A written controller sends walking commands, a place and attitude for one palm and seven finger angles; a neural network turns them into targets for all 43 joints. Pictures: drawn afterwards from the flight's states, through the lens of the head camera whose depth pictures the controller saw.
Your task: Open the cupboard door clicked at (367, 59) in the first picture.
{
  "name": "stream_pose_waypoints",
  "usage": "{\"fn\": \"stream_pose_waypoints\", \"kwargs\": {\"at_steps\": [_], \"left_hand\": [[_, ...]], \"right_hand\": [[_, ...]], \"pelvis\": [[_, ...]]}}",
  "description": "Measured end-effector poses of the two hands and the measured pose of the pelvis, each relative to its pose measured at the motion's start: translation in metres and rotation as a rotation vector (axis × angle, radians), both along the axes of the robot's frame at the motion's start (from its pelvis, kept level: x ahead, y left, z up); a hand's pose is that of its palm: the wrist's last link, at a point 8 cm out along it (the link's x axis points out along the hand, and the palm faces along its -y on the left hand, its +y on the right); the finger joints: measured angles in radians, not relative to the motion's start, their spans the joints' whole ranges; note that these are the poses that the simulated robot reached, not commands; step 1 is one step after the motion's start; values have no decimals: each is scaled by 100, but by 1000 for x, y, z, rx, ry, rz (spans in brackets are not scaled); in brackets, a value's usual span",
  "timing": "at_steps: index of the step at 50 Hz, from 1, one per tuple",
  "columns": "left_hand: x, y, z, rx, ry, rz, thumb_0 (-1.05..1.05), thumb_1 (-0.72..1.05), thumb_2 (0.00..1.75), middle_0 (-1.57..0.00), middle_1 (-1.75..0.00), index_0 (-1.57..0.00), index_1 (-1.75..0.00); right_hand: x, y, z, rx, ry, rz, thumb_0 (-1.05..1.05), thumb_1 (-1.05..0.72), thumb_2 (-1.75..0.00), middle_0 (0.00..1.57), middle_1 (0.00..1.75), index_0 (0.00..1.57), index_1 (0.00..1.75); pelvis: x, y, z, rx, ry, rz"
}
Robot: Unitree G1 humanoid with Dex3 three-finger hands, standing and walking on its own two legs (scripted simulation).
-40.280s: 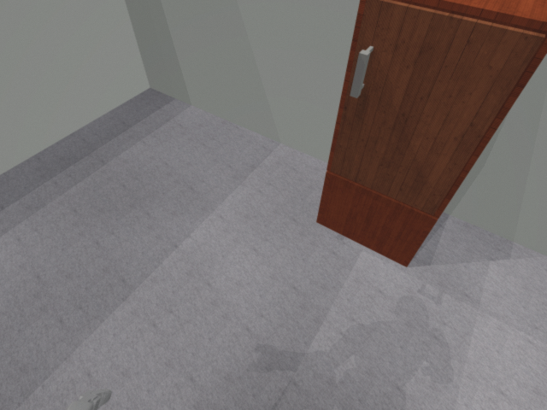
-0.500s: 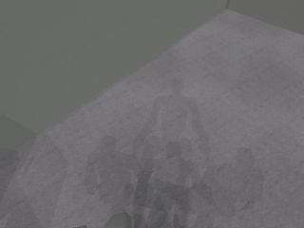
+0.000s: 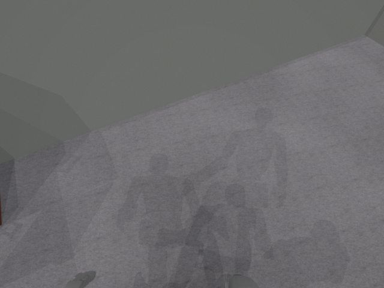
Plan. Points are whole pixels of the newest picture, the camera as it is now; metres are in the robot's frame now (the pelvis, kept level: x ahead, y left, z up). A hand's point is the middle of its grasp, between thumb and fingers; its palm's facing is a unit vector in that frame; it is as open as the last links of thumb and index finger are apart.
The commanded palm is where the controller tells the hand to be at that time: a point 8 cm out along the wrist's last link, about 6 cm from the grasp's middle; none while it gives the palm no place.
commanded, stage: turn to face it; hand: left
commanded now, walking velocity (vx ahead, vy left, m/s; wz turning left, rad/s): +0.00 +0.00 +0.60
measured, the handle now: out of the picture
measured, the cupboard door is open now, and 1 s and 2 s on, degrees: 44 44 44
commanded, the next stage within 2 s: take the last steps up to it in 2.00 s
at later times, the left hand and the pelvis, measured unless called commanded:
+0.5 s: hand out of the picture +0.00 +0.16 -0.16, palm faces +0.36 -0.90 -0.26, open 7.3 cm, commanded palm none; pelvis +0.01 -0.05 +0.00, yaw +21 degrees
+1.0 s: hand out of the picture +0.01 +0.18 -0.15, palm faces +0.56 -0.78 -0.29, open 7.4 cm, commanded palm none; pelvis +0.03 -0.06 -0.01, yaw +36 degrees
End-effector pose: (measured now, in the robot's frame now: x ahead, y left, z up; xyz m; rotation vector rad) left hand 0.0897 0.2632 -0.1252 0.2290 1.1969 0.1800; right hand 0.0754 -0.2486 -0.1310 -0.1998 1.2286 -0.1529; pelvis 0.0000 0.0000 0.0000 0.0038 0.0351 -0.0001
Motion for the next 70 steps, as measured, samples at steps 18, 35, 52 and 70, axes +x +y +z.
{"fn": "stream_pose_waypoints", "kwargs": {"at_steps": [18, 35, 52, 70], "left_hand": [[-54, -73, 13, -4, -15, 217, 0, 91, 90, -20, -30, -20, -30], [-166, -30, -22, -38, 106, 528, 1, 91, 90, -20, -30, -20, -30], [-111, -66, 8, 49, -76, 595, 0, 91, 90, -20, -30, -20, -30], [-216, -143, -15, -54, 40, 954, 0, 91, 90, -20, -30, -20, -30]], "right_hand": [[48, -48, -12, 32, 93, 170, 1, -91, -90, 20, 30, 20, 30], [156, 50, 11, -23, -124, 520, 1, -91, -90, 20, 30, 20, 30], [154, 9, -26, 22, 74, 579, 1, -90, -90, 20, 30, 20, 30], [237, 106, -2, -3, -15, 932, 1, -91, -90, 20, 30, 19, 30]], "pelvis": [[12, -55, 5, 52, -9, 255], [9, -25, -9, 7, -18, 469], [38, -68, -10, 15, -3, 655], [45, -66, -7, 32, -11, 933]]}}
